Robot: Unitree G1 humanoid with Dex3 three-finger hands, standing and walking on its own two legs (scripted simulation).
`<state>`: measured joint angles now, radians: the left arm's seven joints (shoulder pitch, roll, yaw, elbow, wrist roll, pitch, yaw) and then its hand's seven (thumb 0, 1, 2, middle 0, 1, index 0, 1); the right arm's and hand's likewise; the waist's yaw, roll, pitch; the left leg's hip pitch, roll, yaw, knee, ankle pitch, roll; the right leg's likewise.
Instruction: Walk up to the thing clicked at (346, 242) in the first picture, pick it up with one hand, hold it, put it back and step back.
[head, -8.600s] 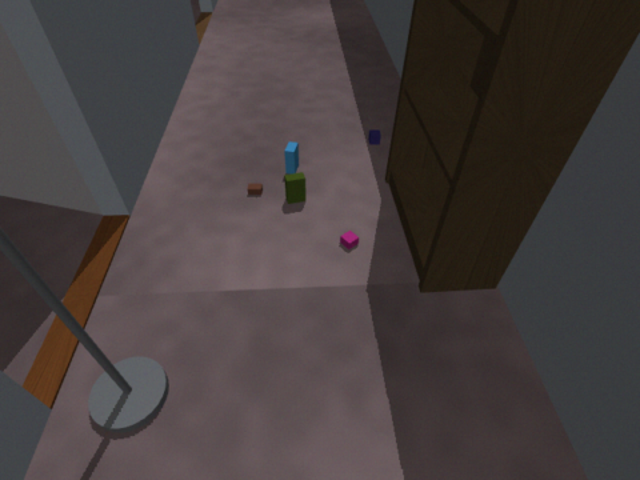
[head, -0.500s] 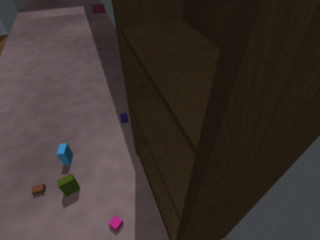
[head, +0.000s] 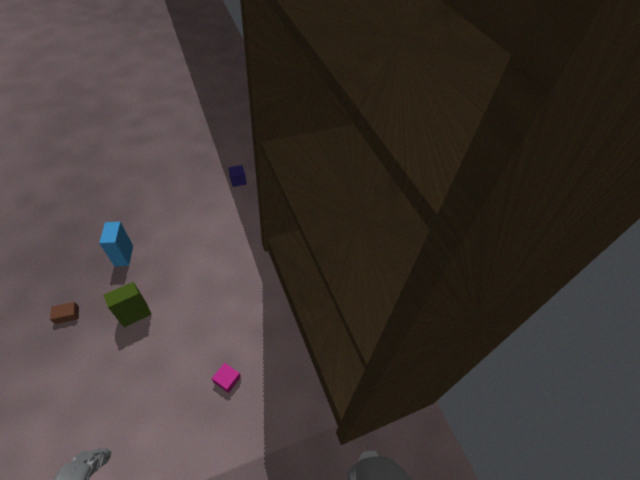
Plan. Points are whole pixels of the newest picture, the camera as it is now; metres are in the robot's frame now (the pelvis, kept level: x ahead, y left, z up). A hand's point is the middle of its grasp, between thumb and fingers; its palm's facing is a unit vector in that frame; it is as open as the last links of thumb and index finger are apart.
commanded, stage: walk up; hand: left
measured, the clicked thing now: (226, 377) +0.49 +0.24 -0.73
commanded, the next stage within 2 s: none
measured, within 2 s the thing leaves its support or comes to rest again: neither
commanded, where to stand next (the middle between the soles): +0.12 -0.04 m, yaw -3 degrees
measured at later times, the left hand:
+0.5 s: hand out of the picture +0.11 +0.24 -0.11, palm faces -0.07 -0.87 -0.48, open 7.4 cm
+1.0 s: hand out of the picture +0.17 +0.23 -0.16, palm faces -0.10 -0.92 -0.38, open 7.4 cm
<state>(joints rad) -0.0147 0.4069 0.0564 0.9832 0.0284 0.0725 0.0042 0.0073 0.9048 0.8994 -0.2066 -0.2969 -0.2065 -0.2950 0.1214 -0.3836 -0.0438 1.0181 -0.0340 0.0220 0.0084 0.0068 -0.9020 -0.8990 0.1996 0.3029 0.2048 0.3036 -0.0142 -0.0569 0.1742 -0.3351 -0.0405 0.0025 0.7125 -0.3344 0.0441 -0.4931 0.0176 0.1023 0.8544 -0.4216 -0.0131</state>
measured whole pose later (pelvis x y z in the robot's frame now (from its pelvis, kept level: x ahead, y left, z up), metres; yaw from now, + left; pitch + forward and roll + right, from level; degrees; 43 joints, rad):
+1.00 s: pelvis +0.04 -0.02 -0.01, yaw -5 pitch -1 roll +0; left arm 0.12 0.39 0.05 0.87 0.01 0.05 0.02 0.01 0.90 0.90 -0.21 -0.30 -0.21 -0.30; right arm 0.09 -0.37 -0.03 0.81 -0.02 0.01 -0.02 0.01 -0.90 -0.90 0.20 0.30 0.21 0.30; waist 0.01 -0.04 0.19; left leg -0.45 0.02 0.01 0.72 -0.25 0.01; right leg -0.38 0.02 0.06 1.01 -0.56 0.00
